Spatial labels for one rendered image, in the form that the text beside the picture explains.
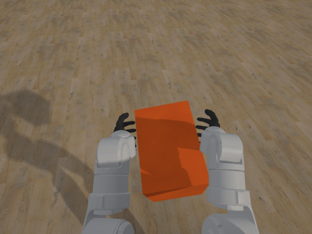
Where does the robot left forearm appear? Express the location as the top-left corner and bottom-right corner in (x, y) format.
(81, 130), (136, 234)

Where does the robot right hand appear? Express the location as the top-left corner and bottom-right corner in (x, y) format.
(195, 109), (220, 137)

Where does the robot left upper arm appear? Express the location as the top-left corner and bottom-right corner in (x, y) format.
(82, 218), (134, 234)

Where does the robot right forearm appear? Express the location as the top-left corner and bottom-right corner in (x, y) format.
(199, 126), (259, 233)

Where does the robot left hand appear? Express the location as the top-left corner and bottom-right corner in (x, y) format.
(114, 113), (136, 147)

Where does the robot right upper arm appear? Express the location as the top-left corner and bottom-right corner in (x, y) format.
(202, 214), (259, 234)

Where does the carton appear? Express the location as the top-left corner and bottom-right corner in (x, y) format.
(135, 100), (209, 202)

